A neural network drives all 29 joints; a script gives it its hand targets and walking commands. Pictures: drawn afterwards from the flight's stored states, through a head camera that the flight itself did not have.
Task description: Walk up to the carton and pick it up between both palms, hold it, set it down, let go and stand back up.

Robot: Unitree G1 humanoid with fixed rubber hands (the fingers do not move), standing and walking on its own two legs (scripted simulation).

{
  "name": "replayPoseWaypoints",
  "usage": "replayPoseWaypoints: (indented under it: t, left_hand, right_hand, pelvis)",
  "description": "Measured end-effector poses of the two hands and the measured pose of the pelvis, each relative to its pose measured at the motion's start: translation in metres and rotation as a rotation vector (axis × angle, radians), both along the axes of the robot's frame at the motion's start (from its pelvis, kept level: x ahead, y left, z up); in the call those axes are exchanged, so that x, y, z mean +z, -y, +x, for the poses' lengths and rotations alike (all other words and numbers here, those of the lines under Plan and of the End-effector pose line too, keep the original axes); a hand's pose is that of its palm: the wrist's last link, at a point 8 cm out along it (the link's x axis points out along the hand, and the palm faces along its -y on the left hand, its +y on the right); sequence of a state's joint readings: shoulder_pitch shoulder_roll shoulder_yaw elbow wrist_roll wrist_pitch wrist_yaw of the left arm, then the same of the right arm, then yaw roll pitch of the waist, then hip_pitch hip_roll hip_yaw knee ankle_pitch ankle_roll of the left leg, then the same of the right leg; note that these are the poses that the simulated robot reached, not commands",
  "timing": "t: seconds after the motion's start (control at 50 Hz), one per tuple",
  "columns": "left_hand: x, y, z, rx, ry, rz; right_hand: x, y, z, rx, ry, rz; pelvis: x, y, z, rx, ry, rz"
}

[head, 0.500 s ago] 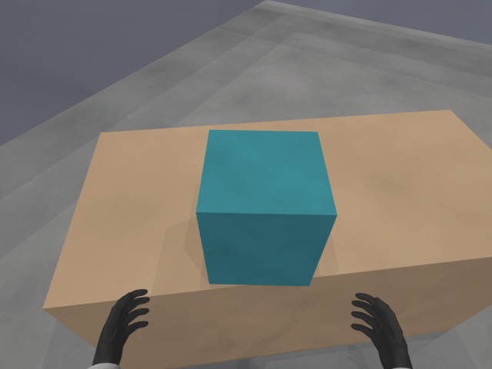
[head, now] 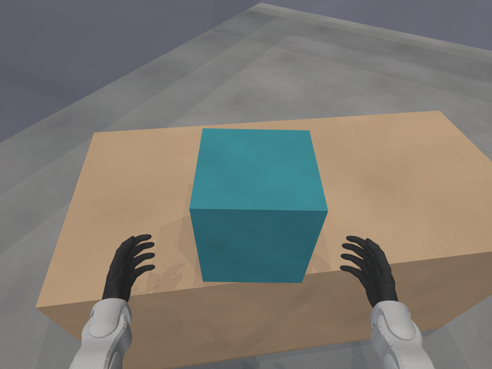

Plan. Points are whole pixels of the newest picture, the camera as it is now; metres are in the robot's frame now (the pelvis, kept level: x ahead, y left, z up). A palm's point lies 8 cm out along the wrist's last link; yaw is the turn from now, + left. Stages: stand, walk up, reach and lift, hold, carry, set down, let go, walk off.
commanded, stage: reach and lift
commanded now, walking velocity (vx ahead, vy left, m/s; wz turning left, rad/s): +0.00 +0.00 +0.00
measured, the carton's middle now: (254, 208) +0.41 +0.02 -0.01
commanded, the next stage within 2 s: none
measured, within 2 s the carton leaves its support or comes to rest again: neither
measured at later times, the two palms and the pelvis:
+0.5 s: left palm (122, 225) +0.30 +0.23 +0.07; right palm (386, 231) +0.32 -0.20 +0.07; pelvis +0.00 +0.00 +0.00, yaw +0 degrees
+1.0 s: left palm (124, 167) +0.37 +0.23 +0.13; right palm (385, 176) +0.39 -0.20 +0.12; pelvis +0.00 +0.00 +0.00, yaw +0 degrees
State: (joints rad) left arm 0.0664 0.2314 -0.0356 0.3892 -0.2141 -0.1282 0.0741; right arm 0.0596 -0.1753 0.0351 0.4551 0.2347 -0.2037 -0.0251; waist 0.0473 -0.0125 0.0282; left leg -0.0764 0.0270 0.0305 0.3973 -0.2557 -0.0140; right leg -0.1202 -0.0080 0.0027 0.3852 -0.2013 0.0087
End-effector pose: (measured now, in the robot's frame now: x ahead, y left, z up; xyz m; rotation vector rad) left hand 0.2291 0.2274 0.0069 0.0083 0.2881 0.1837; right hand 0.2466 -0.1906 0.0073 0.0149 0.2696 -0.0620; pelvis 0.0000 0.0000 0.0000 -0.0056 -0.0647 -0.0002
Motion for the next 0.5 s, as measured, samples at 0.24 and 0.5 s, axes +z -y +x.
replayPoseWaypoints:
  t: [0.24,0.5]
  left_hand:
    - [0.047,-0.005,0.037,-0.031,-0.003,0.017]
    - [0.067,0.0,0.074,-0.037,-0.013,-0.012]
  right_hand:
    - [0.031,0.002,0.035,-0.03,0.032,0.016]
    - [0.06,0.01,0.072,-0.025,0.047,0.008]
  pelvis:
    - [0.003,-0.004,0.004,0.001,0.01,-0.006]
    - [0.004,0.001,0.002,-0.003,-0.043,-0.005]
